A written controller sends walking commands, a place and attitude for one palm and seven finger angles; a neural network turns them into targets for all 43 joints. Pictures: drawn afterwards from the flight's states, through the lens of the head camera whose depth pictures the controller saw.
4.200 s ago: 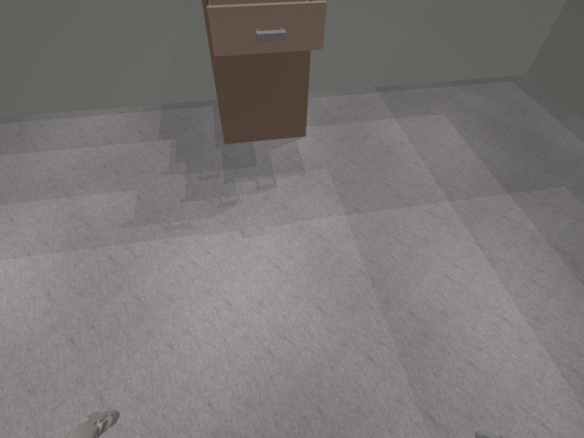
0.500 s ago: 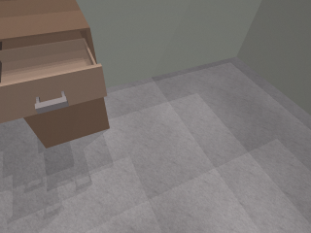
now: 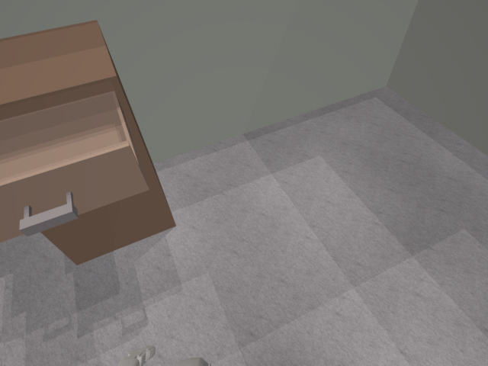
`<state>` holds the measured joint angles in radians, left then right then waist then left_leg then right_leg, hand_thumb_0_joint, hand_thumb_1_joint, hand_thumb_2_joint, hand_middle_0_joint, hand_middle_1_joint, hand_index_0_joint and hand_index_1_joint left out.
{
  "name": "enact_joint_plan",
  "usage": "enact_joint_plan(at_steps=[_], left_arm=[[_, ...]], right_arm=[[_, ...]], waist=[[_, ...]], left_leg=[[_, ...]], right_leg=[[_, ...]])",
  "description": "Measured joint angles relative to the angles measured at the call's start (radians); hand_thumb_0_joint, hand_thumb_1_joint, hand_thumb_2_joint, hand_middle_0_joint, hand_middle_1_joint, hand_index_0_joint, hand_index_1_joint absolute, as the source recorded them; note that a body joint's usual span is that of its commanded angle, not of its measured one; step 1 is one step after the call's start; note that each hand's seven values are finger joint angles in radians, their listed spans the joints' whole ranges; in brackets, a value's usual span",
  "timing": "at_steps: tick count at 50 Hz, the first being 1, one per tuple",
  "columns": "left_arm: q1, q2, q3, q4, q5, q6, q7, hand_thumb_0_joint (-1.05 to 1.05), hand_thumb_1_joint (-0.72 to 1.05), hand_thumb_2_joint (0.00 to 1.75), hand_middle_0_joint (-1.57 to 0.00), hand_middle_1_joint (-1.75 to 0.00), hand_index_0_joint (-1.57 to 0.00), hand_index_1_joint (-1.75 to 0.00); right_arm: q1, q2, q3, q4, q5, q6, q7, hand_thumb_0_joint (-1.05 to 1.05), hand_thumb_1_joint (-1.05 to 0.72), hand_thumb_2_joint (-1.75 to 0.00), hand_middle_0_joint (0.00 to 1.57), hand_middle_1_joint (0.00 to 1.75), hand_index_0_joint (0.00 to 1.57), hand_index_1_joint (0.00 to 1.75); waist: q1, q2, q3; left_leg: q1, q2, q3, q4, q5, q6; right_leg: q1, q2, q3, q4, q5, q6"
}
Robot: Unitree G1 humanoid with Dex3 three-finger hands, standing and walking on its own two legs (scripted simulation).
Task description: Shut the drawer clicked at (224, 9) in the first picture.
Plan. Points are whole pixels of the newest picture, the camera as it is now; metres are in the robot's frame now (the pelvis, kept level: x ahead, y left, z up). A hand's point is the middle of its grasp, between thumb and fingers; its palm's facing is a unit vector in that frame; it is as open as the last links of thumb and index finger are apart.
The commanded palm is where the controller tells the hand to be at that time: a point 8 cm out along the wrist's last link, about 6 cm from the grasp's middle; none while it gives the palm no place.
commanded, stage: turn to face it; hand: left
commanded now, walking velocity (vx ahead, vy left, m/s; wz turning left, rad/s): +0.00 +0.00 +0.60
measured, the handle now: (49, 211) +0.44 +0.44 -0.05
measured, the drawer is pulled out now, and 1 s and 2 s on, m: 0.30 0.30 0.30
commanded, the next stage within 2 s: take the last steps up to it in 0.68 s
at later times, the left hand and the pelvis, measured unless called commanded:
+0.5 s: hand out of the picture +0.00 +0.26 -0.16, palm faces +0.30 -0.91 -0.28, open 7.4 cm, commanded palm none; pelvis +0.01 +0.03 +0.01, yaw +14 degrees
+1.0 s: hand out of the picture -0.07 +0.16 -0.15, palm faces +0.47 -0.85 -0.24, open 7.3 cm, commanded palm none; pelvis +0.00 -0.01 +0.01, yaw +25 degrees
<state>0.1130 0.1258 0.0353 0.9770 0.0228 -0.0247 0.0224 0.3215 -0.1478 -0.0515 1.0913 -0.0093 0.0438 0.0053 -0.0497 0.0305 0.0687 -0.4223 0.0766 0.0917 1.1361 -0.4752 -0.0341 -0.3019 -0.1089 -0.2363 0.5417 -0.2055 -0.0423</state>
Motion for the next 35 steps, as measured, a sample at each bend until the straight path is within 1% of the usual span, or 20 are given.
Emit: enact_joint_plan(at_steps=[2,5,8,10,11,12,13,14,15,17,18,20,23,28,30,31,32,33,34,35], left_arm=[[0.006,0.003,0.009,-0.008,-0.001,0.007,0.008,0.00,0.92,0.90,-0.21,-0.30,-0.20,-0.30],[0.012,0.018,0.013,-0.013,0.007,0.024,0.007,-0.01,0.92,0.90,-0.21,-0.30,-0.21,-0.30],[0.023,0.039,0.020,-0.021,0.012,0.035,0.006,0.00,0.92,0.90,-0.21,-0.30,-0.21,-0.30],[0.036,0.055,0.026,-0.026,0.010,0.043,0.003,0.00,0.91,0.90,-0.21,-0.30,-0.21,-0.30],[0.048,0.062,0.028,-0.030,0.007,0.048,0.001,0.00,0.91,0.90,-0.21,-0.30,-0.21,-0.30],[0.056,0.071,0.033,-0.031,0.002,0.057,-0.002,0.00,0.91,0.90,-0.21,-0.30,-0.21,-0.30],[0.060,0.084,0.037,-0.028,0.001,0.069,-0.003,0.00,0.91,0.90,-0.21,-0.30,-0.20,-0.30],[0.063,0.097,0.042,-0.026,0.001,0.081,-0.006,0.00,0.91,0.90,-0.21,-0.30,-0.20,-0.30],[0.066,0.107,0.048,-0.022,0.003,0.088,-0.009,0.01,0.91,0.90,-0.21,-0.30,-0.20,-0.30],[0.070,0.120,0.055,-0.016,0.005,0.093,-0.014,0.01,0.91,0.90,-0.20,-0.30,-0.20,-0.30],[0.074,0.124,0.056,-0.015,0.004,0.091,-0.016,0.01,0.91,0.90,-0.20,-0.30,-0.20,-0.30],[0.084,0.128,0.055,-0.016,0.002,0.088,-0.017,0.01,0.91,0.90,-0.20,-0.30,-0.20,-0.30],[0.098,0.130,0.051,-0.015,-0.003,0.087,-0.014,0.01,0.91,0.90,-0.20,-0.30,-0.20,-0.30],[0.101,0.116,0.039,-0.016,-0.009,0.085,-0.005,0.01,0.91,0.90,-0.20,-0.30,-0.20,-0.30],[0.098,0.104,0.031,-0.020,-0.012,0.074,-0.003,0.01,0.91,0.90,-0.20,-0.30,-0.20,-0.30],[0.099,0.099,0.027,-0.024,-0.013,0.066,-0.002,0.01,0.91,0.90,-0.20,-0.30,-0.20,-0.30],[0.100,0.090,0.023,-0.027,-0.010,0.056,-0.001,0.01,0.91,0.90,-0.20,-0.30,-0.20,-0.30],[0.098,0.076,0.018,-0.025,-0.005,0.047,0.001,0.01,0.91,0.90,-0.20,-0.30,-0.20,-0.30],[0.100,0.064,0.010,-0.028,-0.002,0.042,0.000,0.01,0.91,0.90,-0.20,-0.30,-0.20,-0.30],[0.104,0.054,0.004,-0.030,0.000,0.037,0.000,0.01,0.91,0.90,-0.20,-0.30,-0.20,-0.30]], right_arm=[[-0.026,-0.011,-0.008,-0.028,-0.003,0.005,0.004,0.01,-0.91,-0.90,0.20,0.30,0.19,0.30],[-0.064,-0.030,-0.017,-0.067,-0.008,0.009,0.010,0.01,-0.91,-0.90,0.20,0.30,0.19,0.30],[-0.097,-0.049,-0.023,-0.103,-0.008,0.008,0.014,0.01,-0.91,-0.90,0.20,0.30,0.19,0.30],[-0.115,-0.063,-0.024,-0.128,-0.009,0.004,0.015,0.01,-0.91,-0.90,0.20,0.30,0.19,0.30],[-0.117,-0.075,-0.025,-0.144,-0.010,-0.002,0.017,0.01,-0.91,-0.90,0.20,0.30,0.19,0.30],[-0.124,-0.080,-0.028,-0.154,-0.012,-0.010,0.015,0.01,-0.91,-0.90,0.20,0.30,0.19,0.30],[-0.133,-0.079,-0.028,-0.162,-0.016,-0.016,0.012,0.01,-0.91,-0.90,0.20,0.30,0.19,0.30],[-0.138,-0.076,-0.023,-0.170,-0.018,-0.021,0.010,0.01,-0.91,-0.90,0.20,0.30,0.19,0.30],[-0.138,-0.073,-0.019,-0.175,-0.019,-0.025,0.007,0.01,-0.91,-0.90,0.20,0.30,0.19,0.30],[-0.135,-0.070,-0.011,-0.179,-0.017,-0.027,0.000,0.01,-0.91,-0.90,0.20,0.30,0.19,0.30],[-0.134,-0.070,-0.007,-0.179,-0.016,-0.026,-0.003,0.01,-0.91,-0.90,0.20,0.30,0.19,0.30],[-0.132,-0.069,-0.001,-0.177,-0.013,-0.024,-0.006,0.01,-0.91,-0.90,0.20,0.30,0.20,0.30],[-0.132,-0.066,0.004,-0.177,-0.010,-0.020,-0.006,0.01,-0.91,-0.90,0.20,0.30,0.20,0.30],[-0.138,-0.062,0.007,-0.173,-0.013,-0.009,-0.002,0.01,-0.91,-0.90,0.20,0.30,0.20,0.30],[-0.141,-0.064,0.006,-0.168,-0.012,-0.004,-0.001,0.01,-0.91,-0.90,0.20,0.30,0.20,0.30],[-0.140,-0.065,0.005,-0.166,-0.009,-0.001,0.001,0.01,-0.91,-0.90,0.20,0.30,0.20,0.30],[-0.139,-0.069,0.003,-0.162,-0.005,0.000,0.003,0.01,-0.91,-0.90,0.20,0.30,0.20,0.30],[-0.144,-0.076,-0.002,-0.154,-0.001,0.005,0.003,0.01,-0.91,-0.90,0.20,0.30,0.20,0.30],[-0.145,-0.079,-0.006,-0.149,0.000,0.012,0.003,0.01,-0.91,-0.90,0.20,0.30,0.20,0.30],[-0.144,-0.082,-0.010,-0.145,0.000,0.019,0.004,0.01,-0.91,-0.90,0.20,0.30,0.20,0.30]], waist=[[0.003,-0.009,-0.016],[0.013,-0.024,-0.031],[0.031,-0.041,-0.031],[0.040,-0.050,-0.028],[0.044,-0.045,-0.031],[0.042,-0.047,-0.031],[0.042,-0.056,-0.023],[0.044,-0.064,-0.014],[0.046,-0.069,-0.008],[0.052,-0.067,-0.004],[0.055,-0.064,-0.001],[0.060,-0.055,0.000],[0.062,-0.040,-0.001],[0.052,-0.012,0.002],[0.049,0.000,0.002],[0.050,0.004,0.000],[0.052,0.013,-0.002],[0.053,0.032,0.002],[0.052,0.039,0.002],[0.050,0.042,0.000]], left_leg=[[-0.023,0.009,0.004,-0.035,0.030,-0.006],[-0.017,0.019,0.017,-0.139,0.046,-0.012],[0.018,0.021,0.030,-0.263,0.041,-0.010],[0.060,0.016,0.037,-0.372,0.082,-0.006],[0.089,0.014,0.030,-0.453,0.120,0.000],[0.079,0.005,0.020,-0.460,0.142,0.024],[0.065,-0.006,0.016,-0.441,0.145,0.045],[0.062,-0.014,0.013,-0.438,0.146,0.060],[0.066,-0.022,0.008,-0.452,0.153,0.068],[0.081,-0.036,-0.005,-0.505,0.184,0.071],[0.091,-0.044,-0.012,-0.537,0.202,0.070],[0.110,-0.058,-0.024,-0.593,0.236,0.074],[0.129,-0.074,-0.043,-0.649,0.269,0.075],[0.128,-0.090,-0.075,-0.659,0.282,0.061],[0.116,-0.095,-0.088,-0.639,0.278,0.050],[0.105,-0.099,-0.094,-0.621,0.272,0.043],[0.090,-0.099,-0.101,-0.593,0.261,0.035],[0.073,-0.095,-0.112,-0.543,0.201,0.028],[0.048,-0.101,-0.118,-0.466,0.115,0.025],[0.019,-0.109,-0.121,-0.373,0.059,0.023]], right_leg=[[0.015,-0.009,-0.022,-0.023,0.006,0.004],[0.026,-0.025,-0.056,-0.030,0.003,0.013],[0.021,-0.047,-0.086,0.001,-0.016,0.026],[0.008,-0.065,-0.104,0.047,-0.039,0.039],[-0.008,-0.072,-0.112,0.084,-0.058,0.047],[-0.036,-0.078,-0.099,0.142,-0.120,0.068],[-0.073,-0.069,-0.046,0.223,-0.207,0.082],[-0.110,-0.052,0.012,0.311,-0.256,0.088],[-0.143,-0.034,0.059,0.393,-0.268,0.092],[-0.192,-0.007,0.120,0.512,-0.236,0.102],[-0.205,0.002,0.140,0.545,-0.212,0.107],[-0.211,0.014,0.168,0.563,-0.180,0.115],[-0.182,0.026,0.192,0.503,-0.182,0.123],[-0.078,0.051,0.201,0.288,-0.231,0.115],[-0.023,0.064,0.198,0.173,-0.195,0.108],[0.014,0.068,0.194,0.093,-0.146,0.106],[0.044,0.073,0.186,0.031,-0.125,0.080],[0.048,0.082,0.174,0.028,-0.121,0.051],[0.050,0.079,0.164,0.033,-0.119,0.031],[0.056,0.073,0.153,0.027,-0.115,0.018]])
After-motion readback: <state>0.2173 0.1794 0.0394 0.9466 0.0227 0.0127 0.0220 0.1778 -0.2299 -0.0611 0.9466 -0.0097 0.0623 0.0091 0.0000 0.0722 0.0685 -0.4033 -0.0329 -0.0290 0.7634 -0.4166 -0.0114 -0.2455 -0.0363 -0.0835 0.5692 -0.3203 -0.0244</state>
